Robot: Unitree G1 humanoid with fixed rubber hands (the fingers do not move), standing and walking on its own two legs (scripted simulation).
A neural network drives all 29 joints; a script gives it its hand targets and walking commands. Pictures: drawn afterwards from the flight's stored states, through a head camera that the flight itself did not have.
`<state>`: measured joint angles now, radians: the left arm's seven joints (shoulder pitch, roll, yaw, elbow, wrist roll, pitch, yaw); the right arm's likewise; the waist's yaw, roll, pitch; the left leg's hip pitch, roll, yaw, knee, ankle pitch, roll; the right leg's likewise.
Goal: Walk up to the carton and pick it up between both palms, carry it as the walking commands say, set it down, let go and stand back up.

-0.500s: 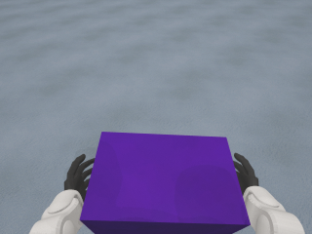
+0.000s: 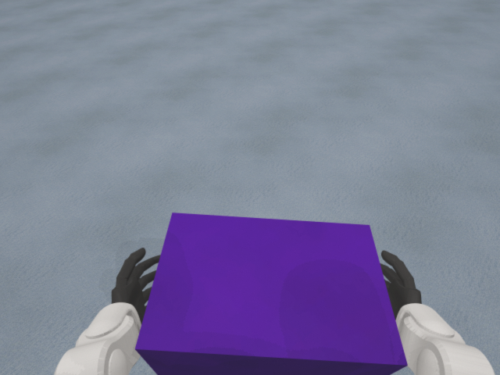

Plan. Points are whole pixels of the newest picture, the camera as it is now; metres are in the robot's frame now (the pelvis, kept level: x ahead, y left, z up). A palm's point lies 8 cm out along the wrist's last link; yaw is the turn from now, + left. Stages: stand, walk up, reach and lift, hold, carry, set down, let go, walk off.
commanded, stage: carry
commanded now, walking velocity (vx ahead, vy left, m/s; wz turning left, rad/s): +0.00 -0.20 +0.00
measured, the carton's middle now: (262, 317) +0.24 -0.01 +0.01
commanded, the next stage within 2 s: none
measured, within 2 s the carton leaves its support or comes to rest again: neither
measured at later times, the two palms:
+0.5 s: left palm (230, 316) +0.21 +0.03 +0.09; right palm out of the picture +0.19 -0.33 +0.08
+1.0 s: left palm (311, 345) +0.17 -0.07 +0.10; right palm out of the picture +0.18 -0.43 +0.10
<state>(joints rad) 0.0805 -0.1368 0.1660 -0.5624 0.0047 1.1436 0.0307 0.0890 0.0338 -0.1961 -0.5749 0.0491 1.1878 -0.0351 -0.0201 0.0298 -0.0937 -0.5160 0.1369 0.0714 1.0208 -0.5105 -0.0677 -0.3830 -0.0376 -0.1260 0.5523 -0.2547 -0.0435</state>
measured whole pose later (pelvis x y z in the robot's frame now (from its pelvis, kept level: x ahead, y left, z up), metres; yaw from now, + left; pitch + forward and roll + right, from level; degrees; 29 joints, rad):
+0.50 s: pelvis -0.02 -0.14 +0.00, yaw -1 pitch +4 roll -1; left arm 0.06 -0.08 0.17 -0.59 -0.03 1.15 0.02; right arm 0.10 0.09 -0.19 -0.62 0.02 1.17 -0.04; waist -0.01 0.03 -0.10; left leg -0.36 0.22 0.11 0.57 -0.27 -0.11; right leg -0.36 -0.05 -0.10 0.52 -0.23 0.02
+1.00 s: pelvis -0.04 -0.25 +0.00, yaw +2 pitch +4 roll +1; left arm 0.07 -0.08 0.16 -0.56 0.00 1.18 0.03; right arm 0.10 0.07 -0.18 -0.55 0.02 1.19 -0.03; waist 0.01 -0.03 -0.15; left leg -0.28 0.06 0.14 0.49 -0.27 -0.02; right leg -0.33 0.07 -0.19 0.43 -0.19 -0.11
